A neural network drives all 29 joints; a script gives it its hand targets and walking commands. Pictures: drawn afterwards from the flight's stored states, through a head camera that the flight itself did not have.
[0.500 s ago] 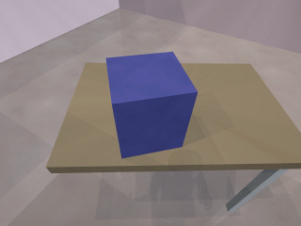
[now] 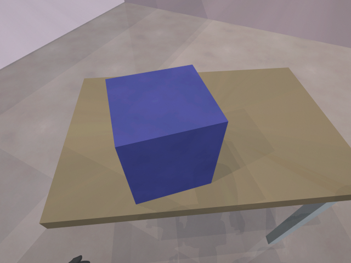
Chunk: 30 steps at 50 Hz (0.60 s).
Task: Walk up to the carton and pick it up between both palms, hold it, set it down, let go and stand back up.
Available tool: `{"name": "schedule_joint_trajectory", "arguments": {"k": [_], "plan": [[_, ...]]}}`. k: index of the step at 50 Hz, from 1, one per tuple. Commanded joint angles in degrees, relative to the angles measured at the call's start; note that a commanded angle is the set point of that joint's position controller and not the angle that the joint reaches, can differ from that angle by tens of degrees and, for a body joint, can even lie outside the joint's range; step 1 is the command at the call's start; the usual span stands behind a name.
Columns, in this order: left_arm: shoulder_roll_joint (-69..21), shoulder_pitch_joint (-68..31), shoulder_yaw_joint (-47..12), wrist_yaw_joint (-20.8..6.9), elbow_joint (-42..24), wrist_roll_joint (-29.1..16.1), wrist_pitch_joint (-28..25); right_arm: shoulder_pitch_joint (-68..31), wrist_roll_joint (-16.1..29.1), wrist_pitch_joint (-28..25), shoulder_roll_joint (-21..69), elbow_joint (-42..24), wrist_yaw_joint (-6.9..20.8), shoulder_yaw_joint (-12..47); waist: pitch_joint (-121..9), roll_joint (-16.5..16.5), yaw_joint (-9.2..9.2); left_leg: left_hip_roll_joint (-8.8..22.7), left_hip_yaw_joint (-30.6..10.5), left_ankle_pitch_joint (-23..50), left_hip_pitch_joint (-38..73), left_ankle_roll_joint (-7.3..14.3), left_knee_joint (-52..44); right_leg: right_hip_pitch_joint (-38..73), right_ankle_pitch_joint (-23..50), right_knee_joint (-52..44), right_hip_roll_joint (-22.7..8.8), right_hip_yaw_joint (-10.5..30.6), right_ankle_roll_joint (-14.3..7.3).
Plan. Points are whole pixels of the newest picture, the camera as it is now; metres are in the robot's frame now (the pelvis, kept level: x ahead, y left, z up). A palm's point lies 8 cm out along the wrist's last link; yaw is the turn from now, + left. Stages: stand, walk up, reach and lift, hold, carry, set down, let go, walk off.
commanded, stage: walk up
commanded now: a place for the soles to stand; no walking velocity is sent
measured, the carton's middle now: (163, 136) +0.40 +0.02 +0.06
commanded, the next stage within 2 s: reach and lift in 1.18 s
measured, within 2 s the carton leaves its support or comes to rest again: neither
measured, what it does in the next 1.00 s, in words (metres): stands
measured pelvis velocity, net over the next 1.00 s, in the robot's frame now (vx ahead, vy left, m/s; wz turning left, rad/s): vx -0.03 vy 0.00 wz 0.00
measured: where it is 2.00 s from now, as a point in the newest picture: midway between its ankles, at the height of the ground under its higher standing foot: outside the picture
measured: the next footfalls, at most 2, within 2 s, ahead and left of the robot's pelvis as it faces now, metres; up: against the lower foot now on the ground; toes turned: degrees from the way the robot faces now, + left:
none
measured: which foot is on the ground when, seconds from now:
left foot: down 0.00-1.00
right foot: down 0.00-1.00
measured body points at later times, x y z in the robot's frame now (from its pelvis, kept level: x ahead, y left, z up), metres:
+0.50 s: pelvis -0.01 +0.00 +0.01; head -0.01 -0.01 +0.46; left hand +0.06 +0.25 -0.12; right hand +0.06 -0.26 -0.13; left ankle -0.03 +0.11 -0.73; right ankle -0.02 -0.11 -0.73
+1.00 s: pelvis -0.03 +0.00 +0.01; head -0.03 +0.00 +0.46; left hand +0.02 +0.25 -0.13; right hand +0.01 -0.25 -0.13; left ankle -0.03 +0.11 -0.73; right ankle -0.02 -0.11 -0.73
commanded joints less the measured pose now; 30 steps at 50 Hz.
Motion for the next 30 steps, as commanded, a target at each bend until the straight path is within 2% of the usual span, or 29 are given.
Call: {"name": "schedule_joint_trajectory", "arguments": {"k": [1, 4, 13, 30], "plan": [[9.1, 2.9, 2.6, 0.5, -3.6, 0.0, -0.9, 1.9, 0.2, -1.1, -8.2, -4.1, -0.6, -2.1, -4.2, -2.3, 0.96, 6.1, -5.2, 26.8, 2.0, 2.1, -2.8, 2.6, 30.6, -4.1, -6.7, 5.6, -3.1], [9.2, 1.2, 2.5, 0.5, -3.5, -0.1, -0.7, 0.6, 0.2, -0.8, -8.0, -4.0, -0.6, -2.1, -1.9, -1.4, 0.88, 6.0, -5.3, 23.8, 1.3, 1.9, -3.8, 0.8, 27.3, -5.3, -6.5, 5.8, -2.8], [9.4, 0.4, 2.6, 0.5, -2.2, 0.1, -1.1, -0.5, 0.3, -1.0, -8.1, -3.1, -0.5, -2.2, -1.9, -0.8, 0.66, 6.0, -5.2, 21.7, 2.5, 1.9, -5.3, 0.6, 24.5, -7.4, -6.1, 5.7, -2.1], [8.7, 2.6, 2.3, 0.5, 1.9, 0.1, -1.1, 0.5, 0.3, -1.2, -7.9, 0.6, -0.8, -2.0, 1.1, -1.3, 0.81, 5.7, -5.8, 12.3, 0.7, 1.5, -9.2, -0.5, 13.8, -11.5, -5.6, 6.1, -1.5]]}}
